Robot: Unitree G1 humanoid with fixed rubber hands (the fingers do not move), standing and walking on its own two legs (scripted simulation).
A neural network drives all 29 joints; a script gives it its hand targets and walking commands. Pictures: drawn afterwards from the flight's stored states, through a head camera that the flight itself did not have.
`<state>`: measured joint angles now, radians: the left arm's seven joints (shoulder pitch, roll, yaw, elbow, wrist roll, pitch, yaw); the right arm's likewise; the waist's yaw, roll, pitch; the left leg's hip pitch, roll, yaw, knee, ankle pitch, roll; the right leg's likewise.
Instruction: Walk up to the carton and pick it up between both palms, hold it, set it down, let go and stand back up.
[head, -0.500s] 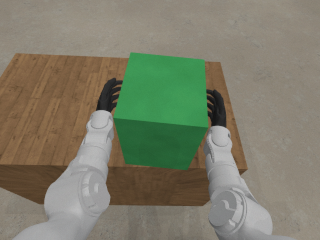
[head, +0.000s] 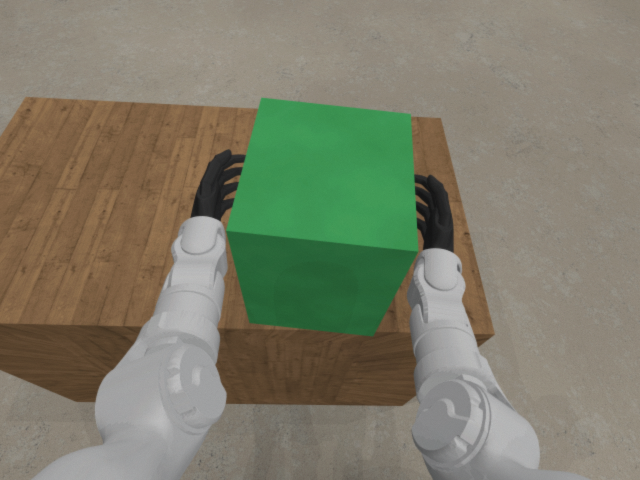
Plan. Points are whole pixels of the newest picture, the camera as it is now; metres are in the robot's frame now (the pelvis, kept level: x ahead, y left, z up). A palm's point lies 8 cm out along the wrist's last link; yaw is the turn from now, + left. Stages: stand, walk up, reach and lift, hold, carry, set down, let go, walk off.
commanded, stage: set down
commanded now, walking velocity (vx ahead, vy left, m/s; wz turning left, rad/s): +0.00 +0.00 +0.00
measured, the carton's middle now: (322, 228) +0.46 +0.00 -0.01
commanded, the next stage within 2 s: none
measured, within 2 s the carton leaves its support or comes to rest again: neither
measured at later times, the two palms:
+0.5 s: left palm (210, 212) +0.44 +0.15 +0.05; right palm (434, 240) +0.41 -0.14 +0.05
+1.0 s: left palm (211, 213) +0.44 +0.15 +0.04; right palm (436, 241) +0.41 -0.14 +0.04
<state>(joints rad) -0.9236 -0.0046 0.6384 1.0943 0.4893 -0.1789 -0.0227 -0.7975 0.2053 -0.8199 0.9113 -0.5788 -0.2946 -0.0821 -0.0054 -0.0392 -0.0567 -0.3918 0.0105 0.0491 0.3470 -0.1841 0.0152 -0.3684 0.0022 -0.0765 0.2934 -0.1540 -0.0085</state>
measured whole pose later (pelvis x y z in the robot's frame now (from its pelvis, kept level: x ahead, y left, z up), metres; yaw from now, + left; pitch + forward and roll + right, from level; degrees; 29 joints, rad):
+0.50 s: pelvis +0.00 +0.00 +0.00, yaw +0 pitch +14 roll -1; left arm -0.93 -0.02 0.67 1.05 0.52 -0.19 -0.04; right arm -0.80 0.22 -0.82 0.88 -0.59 -0.30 -0.08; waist -0.01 -0.04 -0.05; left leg -0.41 0.01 0.05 0.35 -0.18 0.01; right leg -0.39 0.00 -0.08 0.31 -0.16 -0.01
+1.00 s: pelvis -0.01 +0.00 -0.01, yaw -2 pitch +19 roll -1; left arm -1.00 0.15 0.41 1.37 0.23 -0.29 0.06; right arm -0.88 0.04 -0.46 1.18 -0.24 -0.29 -0.13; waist -0.02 -0.03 -0.16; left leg -0.58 0.04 0.07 0.47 -0.22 0.01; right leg -0.56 0.02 -0.05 0.39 -0.17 -0.02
